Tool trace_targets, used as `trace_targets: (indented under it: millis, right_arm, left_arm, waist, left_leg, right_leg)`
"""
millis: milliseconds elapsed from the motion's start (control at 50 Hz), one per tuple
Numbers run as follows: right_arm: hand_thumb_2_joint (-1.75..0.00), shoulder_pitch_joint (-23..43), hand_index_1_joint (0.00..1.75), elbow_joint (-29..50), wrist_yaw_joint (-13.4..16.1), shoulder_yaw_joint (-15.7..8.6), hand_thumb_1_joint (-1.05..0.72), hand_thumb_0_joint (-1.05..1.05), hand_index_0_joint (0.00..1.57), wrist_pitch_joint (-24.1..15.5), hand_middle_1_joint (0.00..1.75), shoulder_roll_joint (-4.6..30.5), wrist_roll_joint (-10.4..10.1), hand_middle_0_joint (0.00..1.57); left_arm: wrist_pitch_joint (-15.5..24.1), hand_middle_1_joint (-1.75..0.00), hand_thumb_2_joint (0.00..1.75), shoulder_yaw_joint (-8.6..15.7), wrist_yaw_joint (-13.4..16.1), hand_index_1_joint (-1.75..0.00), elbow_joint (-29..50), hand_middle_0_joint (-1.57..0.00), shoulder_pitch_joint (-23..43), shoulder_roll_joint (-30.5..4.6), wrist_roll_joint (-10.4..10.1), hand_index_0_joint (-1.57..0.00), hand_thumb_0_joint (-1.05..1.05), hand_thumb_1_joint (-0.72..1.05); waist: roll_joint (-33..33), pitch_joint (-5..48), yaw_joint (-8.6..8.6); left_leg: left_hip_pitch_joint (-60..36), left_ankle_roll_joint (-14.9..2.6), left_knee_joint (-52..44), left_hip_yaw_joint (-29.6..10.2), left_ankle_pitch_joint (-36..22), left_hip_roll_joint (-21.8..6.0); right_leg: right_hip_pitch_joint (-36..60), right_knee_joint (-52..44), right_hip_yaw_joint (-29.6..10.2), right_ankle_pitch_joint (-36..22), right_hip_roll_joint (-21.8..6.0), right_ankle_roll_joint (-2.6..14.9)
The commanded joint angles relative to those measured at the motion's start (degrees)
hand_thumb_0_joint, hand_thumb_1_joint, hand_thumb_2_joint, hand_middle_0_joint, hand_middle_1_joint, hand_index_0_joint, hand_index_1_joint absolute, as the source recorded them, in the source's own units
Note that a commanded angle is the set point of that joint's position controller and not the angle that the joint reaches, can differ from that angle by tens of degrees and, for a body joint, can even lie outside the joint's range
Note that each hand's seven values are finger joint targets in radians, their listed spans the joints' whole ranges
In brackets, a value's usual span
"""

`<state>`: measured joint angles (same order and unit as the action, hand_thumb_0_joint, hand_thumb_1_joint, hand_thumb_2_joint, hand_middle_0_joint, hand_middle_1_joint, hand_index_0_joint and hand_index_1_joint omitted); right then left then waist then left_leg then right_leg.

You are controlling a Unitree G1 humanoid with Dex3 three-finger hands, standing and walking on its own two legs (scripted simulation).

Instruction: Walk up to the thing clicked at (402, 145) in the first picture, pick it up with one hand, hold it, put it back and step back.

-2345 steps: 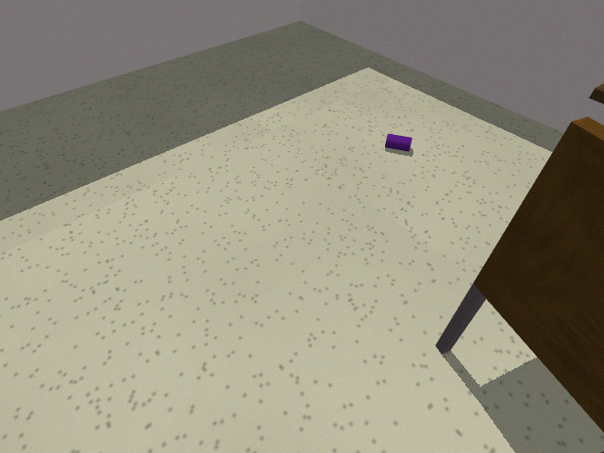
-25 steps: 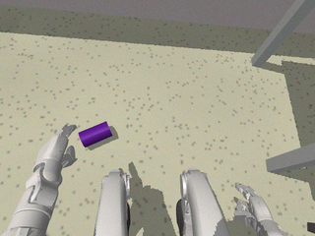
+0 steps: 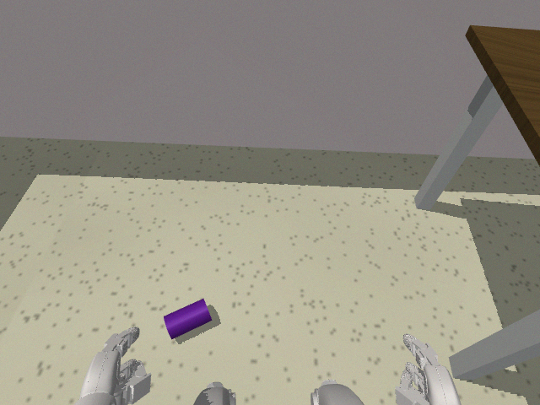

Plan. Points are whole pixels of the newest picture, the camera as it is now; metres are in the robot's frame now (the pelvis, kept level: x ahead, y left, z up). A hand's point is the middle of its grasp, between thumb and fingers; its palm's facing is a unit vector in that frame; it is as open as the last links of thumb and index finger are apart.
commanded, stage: home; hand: left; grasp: from above
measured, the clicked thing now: (188, 318) +0.49 +0.25 -0.64
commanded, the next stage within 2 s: none
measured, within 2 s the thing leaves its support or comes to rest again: neither
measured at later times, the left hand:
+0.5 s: hand (132, 397) +0.18 +0.18 -0.01, palm faces +0.08 -0.98 -0.20, open 7.4 cm
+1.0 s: hand (133, 392) +0.18 +0.18 -0.01, palm faces +0.06 -0.98 -0.21, open 7.4 cm
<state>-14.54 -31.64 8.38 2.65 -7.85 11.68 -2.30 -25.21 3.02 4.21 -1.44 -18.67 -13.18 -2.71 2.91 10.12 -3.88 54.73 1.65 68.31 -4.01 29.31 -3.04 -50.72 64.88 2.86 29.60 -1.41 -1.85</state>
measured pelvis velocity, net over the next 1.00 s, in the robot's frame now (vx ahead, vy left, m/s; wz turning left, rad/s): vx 0.02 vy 0.00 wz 0.01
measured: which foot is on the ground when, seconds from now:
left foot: down 0.00-1.00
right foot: down 0.00-1.00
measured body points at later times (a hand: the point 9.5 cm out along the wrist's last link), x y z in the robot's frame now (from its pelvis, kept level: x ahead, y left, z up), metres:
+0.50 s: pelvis +0.02 +0.00 +0.03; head +0.04 +0.00 +0.48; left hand +0.17 +0.23 +0.00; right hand +0.20 -0.24 -0.02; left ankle +0.04 +0.13 -0.65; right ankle +0.02 -0.14 -0.65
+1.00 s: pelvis +0.02 +0.00 +0.03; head +0.04 +0.00 +0.48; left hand +0.17 +0.23 +0.00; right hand +0.18 -0.24 -0.03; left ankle +0.04 +0.13 -0.65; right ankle +0.02 -0.14 -0.65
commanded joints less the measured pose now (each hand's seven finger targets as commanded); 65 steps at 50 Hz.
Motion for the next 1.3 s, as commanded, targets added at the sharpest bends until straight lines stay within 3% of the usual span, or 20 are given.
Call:
trace_targets:
  millis: [0,40,100,280,460,1020,1280]
  right_arm:
    - [-0.9,1.2,0.3,9.7,2.3,-3.2,-0.9,0.0,0.2,-4.6,0.3,6.9,0.4,0.2]
    - [-0.9,1.1,0.3,10.2,2.7,-3.3,-0.9,0.0,0.2,-5.2,0.3,6.6,0.6,0.2]
    - [-0.9,1.0,0.3,10.6,3.1,-3.4,-0.9,0.0,0.2,-6.0,0.3,6.6,1.0,0.2]
    - [-0.9,1.6,0.3,10.3,3.1,-4.3,-0.9,0.0,0.2,-8.2,0.3,7.8,1.8,0.2]
    - [-0.9,2.4,0.3,10.0,2.8,-4.0,-0.9,0.0,0.2,-9.3,0.3,7.7,2.1,0.2]
    - [-0.9,2.4,0.3,9.5,2.9,-3.9,-0.9,0.0,0.2,-9.4,0.3,7.9,1.9,0.2]
    - [-0.9,2.0,0.3,8.9,2.8,-4.4,-0.9,0.0,0.2,-9.3,0.3,8.1,2.0,0.2]
  left_arm:
    - [1.4,-0.3,0.9,3.4,0.2,-0.3,16.5,-0.2,-3.4,-5.4,-1.2,-0.2,0.0,0.9]
    - [0.9,-0.3,0.9,3.7,-0.2,-0.3,18.4,-0.2,-7.0,-5.3,-1.2,-0.2,0.0,0.9]
    - [0.5,-0.3,0.9,2.5,-1.0,-0.3,19.1,-0.2,-9.6,-4.5,-0.8,-0.2,0.0,0.9]
    - [1.0,-0.3,0.9,1.9,-2.9,-0.3,19.3,-0.2,-8.6,-4.9,0.0,-0.2,0.0,0.89]
    - [1.4,-0.29,0.88,2.8,-2.7,-0.29,20.1,-0.2,-8.4,-5.4,0.4,-0.2,0.0,0.87]
    - [1.2,-0.3,0.9,2.6,-2.8,-0.3,19.9,-0.2,-8.5,-5.3,0.0,-0.2,0.0,0.9]
    - [1.5,-0.3,0.9,1.9,-2.9,-0.3,19.9,-0.2,-8.4,-5.1,0.3,-0.2,0.0,0.9]
  waist:
    - [1.4,9.3,0.15]
    - [1.8,8.1,0.99]
    - [-0.7,5.4,0.57]
    - [-1.5,1.7,0.52]
    - [0.3,3.4,1.75]
    - [-0.7,3.0,1.87]
    - [0.8,4.2,1.56]
  left_leg:
    - [-16.2,-2.0,-15.2,1.3,-11.6,2.6]
    - [-17.3,-1.95,-16.3,1.6,-13.1,2.8]
    - [-18.2,-2.32,-17.5,1.8,-13.6,3.0]
    - [-20.3,-2.21,-20.0,1.9,-12.9,2.8]
    - [-21.4,-2.01,-19.6,2.5,-13.5,3.2]
    - [-20.6,-2.13,-20.2,2.2,-10.5,2.8]
    - [-22.6,-1.51,-20.0,1.2,-16.4,2.1]
  right_leg:
    - [11.7,-15.3,0.2,-12.1,2.6,1.93]
    - [13.3,-16.5,0.5,-13.5,2.6,1.94]
    - [14.2,-18.5,1.0,-13.8,2.7,1.65]
    - [14.0,-19.5,2.2,-12.2,2.7,1.36]
    - [16.0,-19.6,1.7,-13.2,2.2,1.27]
    - [15.7,-20.1,1.7,-10.5,2.4,1.26]
    - [16.0,-17.9,2.1,-14.9,2.8,1.55]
